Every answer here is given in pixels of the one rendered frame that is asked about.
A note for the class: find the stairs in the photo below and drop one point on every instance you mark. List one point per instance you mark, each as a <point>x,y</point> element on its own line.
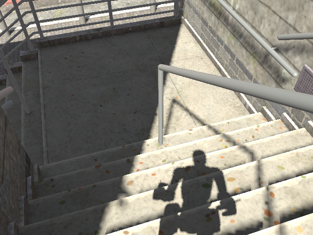
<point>28,127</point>
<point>241,176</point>

